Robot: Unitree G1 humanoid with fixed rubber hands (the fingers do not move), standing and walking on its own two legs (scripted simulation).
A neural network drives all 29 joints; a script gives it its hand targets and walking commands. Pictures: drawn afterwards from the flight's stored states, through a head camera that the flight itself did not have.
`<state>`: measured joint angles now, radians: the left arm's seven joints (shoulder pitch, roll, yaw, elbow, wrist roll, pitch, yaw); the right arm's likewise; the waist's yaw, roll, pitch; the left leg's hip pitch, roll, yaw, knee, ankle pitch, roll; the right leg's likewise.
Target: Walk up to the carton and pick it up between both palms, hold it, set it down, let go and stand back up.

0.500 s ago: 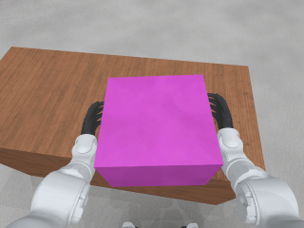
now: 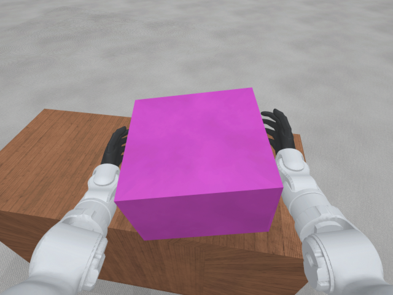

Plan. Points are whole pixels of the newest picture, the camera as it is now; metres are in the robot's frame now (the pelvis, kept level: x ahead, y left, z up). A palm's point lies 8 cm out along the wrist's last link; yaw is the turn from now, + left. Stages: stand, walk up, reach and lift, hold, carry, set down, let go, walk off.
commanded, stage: reach and lift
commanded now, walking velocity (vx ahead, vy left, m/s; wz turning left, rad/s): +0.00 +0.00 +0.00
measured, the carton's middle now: (198, 162) +0.41 -0.02 +0.06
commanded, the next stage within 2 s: hold in 1.70 s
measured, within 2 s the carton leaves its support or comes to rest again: neither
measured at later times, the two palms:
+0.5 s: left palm (125, 156) +0.41 +0.14 +0.10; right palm (299, 151) +0.38 -0.23 +0.12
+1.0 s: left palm (92, 160) +0.37 +0.19 +0.13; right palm (281, 138) +0.38 -0.18 +0.15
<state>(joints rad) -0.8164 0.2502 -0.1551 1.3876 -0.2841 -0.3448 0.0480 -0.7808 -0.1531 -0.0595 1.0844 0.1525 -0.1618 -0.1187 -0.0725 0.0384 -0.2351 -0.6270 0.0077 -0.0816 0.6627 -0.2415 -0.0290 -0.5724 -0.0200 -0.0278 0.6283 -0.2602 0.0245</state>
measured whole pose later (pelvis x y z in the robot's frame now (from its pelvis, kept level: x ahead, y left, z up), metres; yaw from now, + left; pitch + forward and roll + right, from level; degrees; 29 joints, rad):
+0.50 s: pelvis +0.01 -0.01 +0.02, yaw +0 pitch +9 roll +0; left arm -0.65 0.21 -0.09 1.00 -0.26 -0.07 0.10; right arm -0.59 -0.18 -0.07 0.78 0.23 0.04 -0.13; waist -0.07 0.03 -0.20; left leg -0.45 0.01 -0.07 0.44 -0.15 -0.03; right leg -0.42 -0.02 -0.01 0.45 -0.19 0.02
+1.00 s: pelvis +0.03 +0.00 +0.03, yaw +0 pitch +0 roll -1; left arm -0.34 0.12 0.15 0.26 -0.04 0.39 0.04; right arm -0.45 -0.14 -0.05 0.42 0.22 0.28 -0.14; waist -0.05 -0.01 -0.06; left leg -0.19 0.00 -0.09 0.37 -0.18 -0.02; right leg -0.11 -0.02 -0.01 0.28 -0.16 0.03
